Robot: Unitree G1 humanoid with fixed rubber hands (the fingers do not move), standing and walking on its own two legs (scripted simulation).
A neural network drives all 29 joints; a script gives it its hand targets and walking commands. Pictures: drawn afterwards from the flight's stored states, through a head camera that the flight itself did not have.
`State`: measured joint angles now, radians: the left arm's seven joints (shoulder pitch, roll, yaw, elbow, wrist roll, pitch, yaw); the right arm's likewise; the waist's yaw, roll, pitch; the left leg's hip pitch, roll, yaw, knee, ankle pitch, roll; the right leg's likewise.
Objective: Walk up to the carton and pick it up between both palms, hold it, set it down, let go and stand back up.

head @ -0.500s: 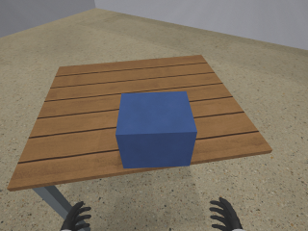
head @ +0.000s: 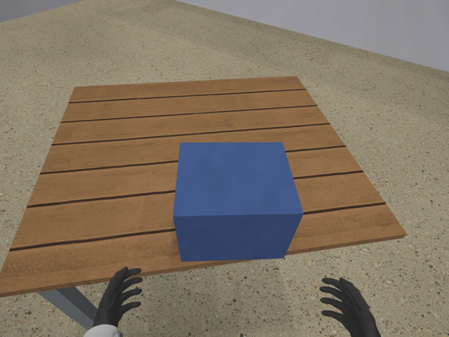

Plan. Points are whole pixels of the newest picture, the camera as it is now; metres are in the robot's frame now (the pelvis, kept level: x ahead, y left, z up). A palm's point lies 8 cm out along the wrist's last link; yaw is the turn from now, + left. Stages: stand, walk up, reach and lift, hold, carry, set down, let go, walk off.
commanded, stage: reach and lift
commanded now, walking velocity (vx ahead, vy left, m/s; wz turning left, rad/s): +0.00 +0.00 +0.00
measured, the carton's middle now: (232, 201) +0.38 +0.03 +0.01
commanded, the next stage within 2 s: none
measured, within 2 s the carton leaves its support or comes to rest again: neither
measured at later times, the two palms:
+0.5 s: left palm (102, 299) +0.18 +0.22 +0.01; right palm (371, 308) +0.19 -0.20 +0.02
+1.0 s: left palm (115, 234) +0.27 +0.22 +0.05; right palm (369, 237) +0.29 -0.21 +0.06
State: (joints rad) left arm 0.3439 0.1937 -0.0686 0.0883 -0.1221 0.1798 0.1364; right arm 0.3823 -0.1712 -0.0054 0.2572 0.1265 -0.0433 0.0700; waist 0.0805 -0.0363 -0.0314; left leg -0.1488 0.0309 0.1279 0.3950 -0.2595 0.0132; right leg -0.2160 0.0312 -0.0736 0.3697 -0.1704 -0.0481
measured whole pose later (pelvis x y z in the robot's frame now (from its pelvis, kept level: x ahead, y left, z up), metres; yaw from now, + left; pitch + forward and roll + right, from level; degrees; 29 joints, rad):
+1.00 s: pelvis +0.00 +0.01 +0.01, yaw +0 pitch +0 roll +0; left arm -0.03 0.19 -0.01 0.10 -0.16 0.23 0.16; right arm -0.06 -0.35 -0.01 0.32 0.28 0.00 0.05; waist 0.06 -0.02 0.00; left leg -0.08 0.02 0.13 0.29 -0.20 0.02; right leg -0.14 0.03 -0.07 0.25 -0.10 -0.04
